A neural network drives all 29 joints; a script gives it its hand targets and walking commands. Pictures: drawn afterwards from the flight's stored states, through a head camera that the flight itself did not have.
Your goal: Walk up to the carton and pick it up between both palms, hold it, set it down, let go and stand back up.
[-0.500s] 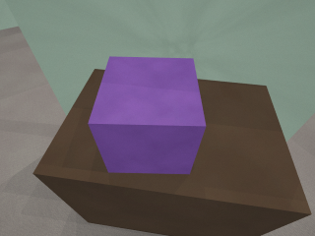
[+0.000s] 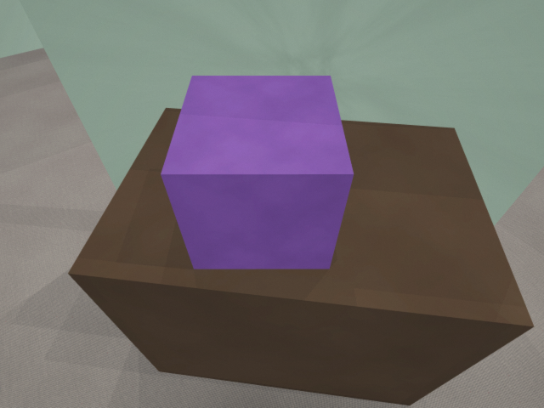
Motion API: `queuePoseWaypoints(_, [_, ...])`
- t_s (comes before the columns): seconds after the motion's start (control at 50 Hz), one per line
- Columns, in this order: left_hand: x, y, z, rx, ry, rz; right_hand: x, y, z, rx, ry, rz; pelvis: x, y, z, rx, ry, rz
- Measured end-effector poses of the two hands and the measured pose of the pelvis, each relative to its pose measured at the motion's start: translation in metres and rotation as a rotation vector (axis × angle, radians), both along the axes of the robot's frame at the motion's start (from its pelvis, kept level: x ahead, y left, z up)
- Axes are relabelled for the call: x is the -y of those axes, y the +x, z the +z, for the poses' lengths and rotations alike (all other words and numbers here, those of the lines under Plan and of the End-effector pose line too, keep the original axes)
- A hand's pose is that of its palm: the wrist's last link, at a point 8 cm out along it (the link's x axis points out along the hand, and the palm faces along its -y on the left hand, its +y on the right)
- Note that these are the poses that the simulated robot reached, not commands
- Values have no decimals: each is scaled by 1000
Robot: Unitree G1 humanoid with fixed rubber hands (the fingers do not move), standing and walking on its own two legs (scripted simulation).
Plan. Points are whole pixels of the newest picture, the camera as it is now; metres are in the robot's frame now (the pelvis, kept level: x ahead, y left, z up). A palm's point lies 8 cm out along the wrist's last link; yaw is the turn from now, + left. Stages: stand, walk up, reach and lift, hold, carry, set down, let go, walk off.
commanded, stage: walk up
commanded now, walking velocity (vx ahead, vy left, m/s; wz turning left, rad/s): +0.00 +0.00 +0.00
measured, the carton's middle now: (261, 173) +0.51 +0.04 +0.04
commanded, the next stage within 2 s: none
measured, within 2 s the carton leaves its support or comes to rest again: neither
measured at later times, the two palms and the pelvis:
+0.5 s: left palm out of the picture -0.09 +0.22 -0.12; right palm out of the picture +0.00 -0.22 -0.12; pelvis +0.02 +0.01 +0.03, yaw +0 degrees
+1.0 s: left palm out of the picture +0.09 +0.31 -0.13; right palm out of the picture +0.10 -0.12 -0.14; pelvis +0.07 +0.09 +0.01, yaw +1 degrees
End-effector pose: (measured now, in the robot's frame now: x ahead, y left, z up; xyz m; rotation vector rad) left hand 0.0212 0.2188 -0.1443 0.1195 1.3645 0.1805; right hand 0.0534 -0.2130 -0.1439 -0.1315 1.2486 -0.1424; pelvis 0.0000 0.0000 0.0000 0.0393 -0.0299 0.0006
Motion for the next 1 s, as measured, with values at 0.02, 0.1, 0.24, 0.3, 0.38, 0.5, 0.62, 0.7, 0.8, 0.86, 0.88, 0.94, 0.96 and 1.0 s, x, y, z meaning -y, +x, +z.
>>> queuePoseWaypoints(0.02, [1,-3,2,-3,9,0,1,-2,-1,3,1,-8,0,-2,1,5,-6,3])
queuePoseWaypoints(0.1, [10,-24,17,-18,1,16,7,-18,5,-29,19,-19,1,-5,13,12,-41,21])
queuePoseWaypoints(0.24, [35,-61,12,-93,-74,31,12,-60,19,-121,7,-10,9,-6,21,23,-45,31])
queuePoseWaypoints(0.3, [44,-73,9,-117,-101,39,11,-76,23,-168,0,-15,11,-6,22,26,-45,38])
queuePoseWaypoints(0.38, [47,-86,10,-132,-110,68,8,-91,24,-229,5,-20,9,-4,22,17,-45,42])
queuePoseWaypoints(0.5, [-3,-112,26,-225,2,123,10,-55,26,-182,-6,-8,-14,16,25,-11,-30,7])
queuePoseWaypoints(0.62, [-61,-77,19,-210,52,115,-16,8,18,-73,-45,11,-52,40,11,-16,-65,49])
queuePoseWaypoints(0.7, [-83,-42,-1,-177,9,72,-55,39,13,-43,-49,39,-74,50,1,-18,-26,50])
queuePoseWaypoints(0.8, [-92,-1,-7,-154,-29,39,-81,49,15,-58,-53,19,-85,58,4,-40,-28,45])
queuePoseWaypoints(0.86, [-93,24,-5,-101,-22,21,-84,49,13,-74,-38,28,-86,61,5,-37,-10,27])
queuePoseWaypoints(0.88, [-92,32,-4,-82,-17,16,-85,49,10,-76,-30,25,-87,62,4,-34,-4,22])
queuePoseWaypoints(0.94, [-86,52,5,-17,-4,14,-87,49,1,-89,1,24,-89,65,6,-6,-28,38])
queuePoseWaypoints(0.96, [-85,58,10,5,2,16,-88,49,0,-93,7,17,-90,67,8,-4,-37,38])
queuePoseWaypoints(1.0, [-87,64,17,23,17,14,-89,51,1,-91,13,-11,-91,73,11,-6,-31,24])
